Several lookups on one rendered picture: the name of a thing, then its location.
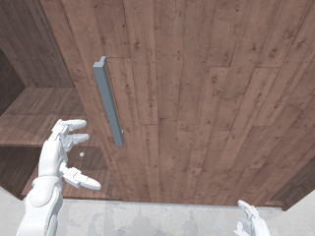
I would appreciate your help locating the right robot hand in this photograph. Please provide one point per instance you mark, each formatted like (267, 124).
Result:
(257, 225)

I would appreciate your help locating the robot left forearm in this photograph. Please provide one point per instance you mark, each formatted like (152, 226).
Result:
(42, 205)

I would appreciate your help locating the left robot hand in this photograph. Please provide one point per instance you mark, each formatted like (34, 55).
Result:
(54, 151)

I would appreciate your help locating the handle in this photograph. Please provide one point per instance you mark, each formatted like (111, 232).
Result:
(103, 83)

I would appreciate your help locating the wardrobe door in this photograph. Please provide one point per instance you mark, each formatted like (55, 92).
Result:
(304, 174)
(216, 98)

